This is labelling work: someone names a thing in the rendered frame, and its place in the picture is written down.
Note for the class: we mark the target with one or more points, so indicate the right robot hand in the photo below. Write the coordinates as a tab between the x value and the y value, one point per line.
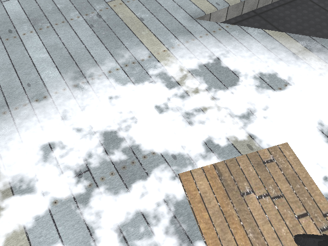
311	240

